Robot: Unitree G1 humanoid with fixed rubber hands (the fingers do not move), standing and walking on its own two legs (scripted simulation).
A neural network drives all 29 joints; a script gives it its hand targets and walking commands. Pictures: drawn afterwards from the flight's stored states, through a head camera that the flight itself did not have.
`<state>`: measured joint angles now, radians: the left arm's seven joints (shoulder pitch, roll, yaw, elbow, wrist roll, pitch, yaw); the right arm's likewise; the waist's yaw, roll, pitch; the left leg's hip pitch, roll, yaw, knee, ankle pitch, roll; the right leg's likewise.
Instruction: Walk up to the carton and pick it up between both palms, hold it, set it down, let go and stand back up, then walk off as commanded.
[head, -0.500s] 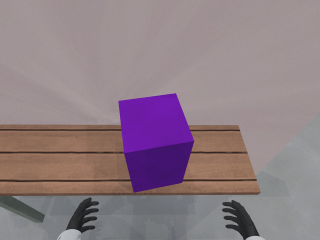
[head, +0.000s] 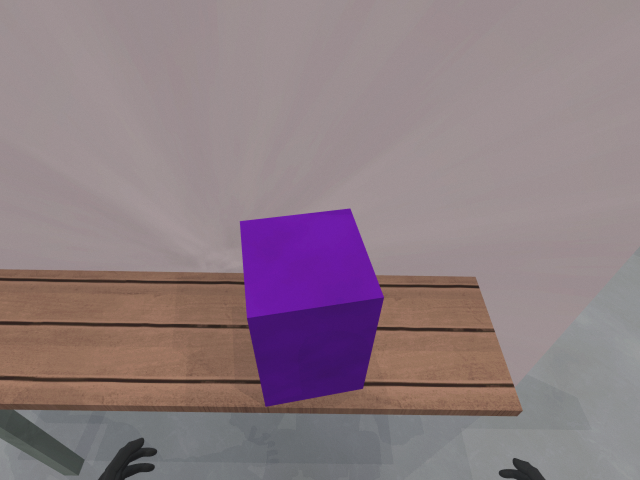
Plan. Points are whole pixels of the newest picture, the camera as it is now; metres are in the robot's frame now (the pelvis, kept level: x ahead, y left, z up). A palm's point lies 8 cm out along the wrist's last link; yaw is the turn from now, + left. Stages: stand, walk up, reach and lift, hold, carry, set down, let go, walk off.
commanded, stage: stand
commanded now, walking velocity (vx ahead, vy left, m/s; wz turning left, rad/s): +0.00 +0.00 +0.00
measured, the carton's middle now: (306, 311) +0.38 +0.03 -0.05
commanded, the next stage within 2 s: walk off in 0.38 s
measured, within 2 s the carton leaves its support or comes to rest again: neither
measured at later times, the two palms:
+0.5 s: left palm out of the picture +0.06 +0.31 -0.11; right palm out of the picture +0.06 -0.26 -0.11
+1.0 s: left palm out of the picture -0.08 +0.29 -0.11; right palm out of the picture +0.01 -0.32 -0.15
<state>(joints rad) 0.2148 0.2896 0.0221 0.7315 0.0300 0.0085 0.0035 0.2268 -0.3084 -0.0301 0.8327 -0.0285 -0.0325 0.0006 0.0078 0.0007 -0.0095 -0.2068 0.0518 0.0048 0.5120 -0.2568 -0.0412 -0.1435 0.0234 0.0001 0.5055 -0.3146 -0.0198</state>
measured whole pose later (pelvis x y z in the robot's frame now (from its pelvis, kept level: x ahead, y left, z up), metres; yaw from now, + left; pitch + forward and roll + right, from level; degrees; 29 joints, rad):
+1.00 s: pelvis -0.12 -0.02 -0.02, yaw +0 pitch -5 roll +1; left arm 0.23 0.32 0.07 0.85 0.05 0.05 0.02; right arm 0.11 -0.41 -0.05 0.81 -0.02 0.09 -0.03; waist 0.05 0.08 0.25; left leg -0.49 -0.14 -0.20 1.18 -0.52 0.03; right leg -0.32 0.05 0.00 0.76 -0.35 -0.07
